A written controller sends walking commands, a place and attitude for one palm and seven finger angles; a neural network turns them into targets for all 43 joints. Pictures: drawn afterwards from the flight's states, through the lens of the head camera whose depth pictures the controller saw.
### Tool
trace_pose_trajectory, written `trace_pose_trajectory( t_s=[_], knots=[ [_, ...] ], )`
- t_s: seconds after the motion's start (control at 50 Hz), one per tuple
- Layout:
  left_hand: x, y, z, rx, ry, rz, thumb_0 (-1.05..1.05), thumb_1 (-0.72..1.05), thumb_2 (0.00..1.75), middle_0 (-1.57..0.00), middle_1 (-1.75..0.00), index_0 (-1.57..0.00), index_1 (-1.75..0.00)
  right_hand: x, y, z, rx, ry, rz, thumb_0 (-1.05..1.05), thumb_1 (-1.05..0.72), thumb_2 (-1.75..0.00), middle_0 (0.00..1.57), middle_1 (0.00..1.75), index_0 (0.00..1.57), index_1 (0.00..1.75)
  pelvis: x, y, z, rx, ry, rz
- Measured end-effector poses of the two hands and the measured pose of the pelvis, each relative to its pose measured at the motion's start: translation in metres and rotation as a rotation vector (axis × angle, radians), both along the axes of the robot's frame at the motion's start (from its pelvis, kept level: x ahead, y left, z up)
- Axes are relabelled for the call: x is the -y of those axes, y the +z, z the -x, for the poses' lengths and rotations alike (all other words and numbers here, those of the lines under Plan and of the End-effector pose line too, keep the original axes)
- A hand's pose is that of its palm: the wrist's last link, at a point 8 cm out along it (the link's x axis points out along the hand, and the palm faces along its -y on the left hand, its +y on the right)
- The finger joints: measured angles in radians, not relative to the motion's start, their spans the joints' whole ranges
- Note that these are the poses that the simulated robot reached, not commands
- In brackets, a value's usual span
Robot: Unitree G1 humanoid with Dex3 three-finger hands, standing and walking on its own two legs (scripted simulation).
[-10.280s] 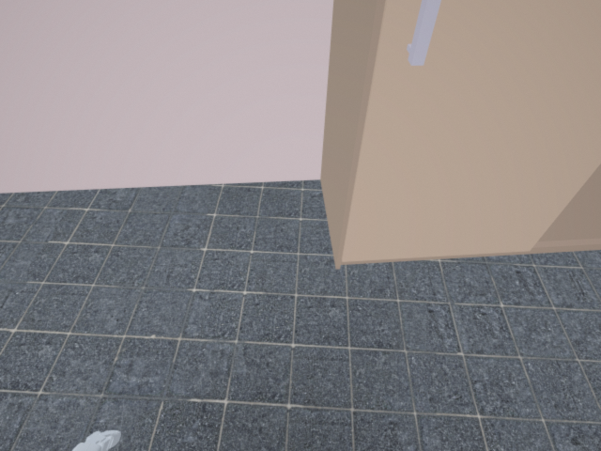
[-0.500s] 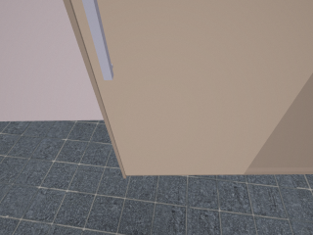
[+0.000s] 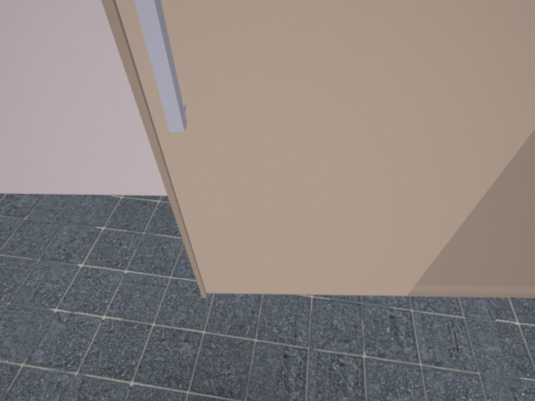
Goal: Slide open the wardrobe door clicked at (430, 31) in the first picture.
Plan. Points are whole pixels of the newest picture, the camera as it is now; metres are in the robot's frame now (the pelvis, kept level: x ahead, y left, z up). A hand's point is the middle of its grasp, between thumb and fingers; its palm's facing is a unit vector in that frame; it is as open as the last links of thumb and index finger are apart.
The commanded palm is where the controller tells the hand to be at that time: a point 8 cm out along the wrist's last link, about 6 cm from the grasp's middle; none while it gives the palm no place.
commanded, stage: look again from close up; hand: left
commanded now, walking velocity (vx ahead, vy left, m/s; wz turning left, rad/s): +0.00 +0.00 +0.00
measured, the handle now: (167, 59) +0.57 +0.21 +0.23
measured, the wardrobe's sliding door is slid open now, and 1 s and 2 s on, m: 0.00 0.00 0.00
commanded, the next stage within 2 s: shuffle to correct the standing spot in 0.16 s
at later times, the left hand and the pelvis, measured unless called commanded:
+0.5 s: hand out of the picture +0.02 +0.19 -0.18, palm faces +0.06 -0.98 -0.19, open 7.4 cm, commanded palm none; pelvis +0.03 +0.01 -0.01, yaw +1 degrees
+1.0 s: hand out of the picture +0.15 +0.20 -0.18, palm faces +0.08 -0.97 -0.25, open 7.3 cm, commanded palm none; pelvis +0.10 +0.01 -0.01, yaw +2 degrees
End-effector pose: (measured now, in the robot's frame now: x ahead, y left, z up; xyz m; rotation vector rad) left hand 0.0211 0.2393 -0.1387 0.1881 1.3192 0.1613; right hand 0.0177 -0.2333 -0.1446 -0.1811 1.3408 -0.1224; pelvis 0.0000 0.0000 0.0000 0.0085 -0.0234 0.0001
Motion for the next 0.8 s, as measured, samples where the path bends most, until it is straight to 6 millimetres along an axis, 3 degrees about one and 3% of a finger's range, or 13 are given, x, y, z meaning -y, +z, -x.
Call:
trace_pose_trajectory(
  t_s=[0.38, 0.62, 0.68, 0.8],
  knots=[
    [-0.001, -0.002, -0.006, -0.006, 0.013, 0.0, 0.01, 0.91, 0.9, -0.2, -0.3, -0.2, -0.3, -0.004, -0.002, -0.011, -0.007, 0.008, -0.004, 0.0, -0.91, -0.9, 0.2, 0.3, 0.2, 0.3, -0.001, -0.001, -0.011, -0.003, 0.0, 0.003],
    [-0.003, -0.023, 0.009, -0.141, 0.072, 0.078, 0.01, 0.91, 0.9, -0.2, -0.3, -0.2, -0.3, -0.042, -0.003, 0.001, -0.095, -0.039, -0.01, 0.0, -0.91, -0.9, 0.2, 0.3, 0.2, 0.29, -0.025, -0.011, -0.05, -0.019, -0.007, 0.006],
    [-0.005, -0.02, -0.009, -0.151, 0.049, 0.073, 0.01, 0.91, 0.9, -0.2, -0.3, -0.2, -0.3, -0.053, -0.002, 0.011, -0.133, -0.069, -0.027, 0.0, -0.91, -0.9, 0.2, 0.3, 0.2, 0.3, -0.026, -0.009, -0.06, -0.021, -0.004, 0.005],
    [-0.009, -0.011, -0.081, -0.033, 0.024, 0.017, 0.02, 0.94, 0.9, -0.2, -0.3, -0.2, -0.3, -0.061, -0.009, 0.029, -0.268, -0.102, -0.087, 0.0, -0.91, -0.9, 0.2, 0.3, 0.2, 0.3, -0.017, -0.012, -0.085, -0.016, 0.006, -0.004]
  ],
)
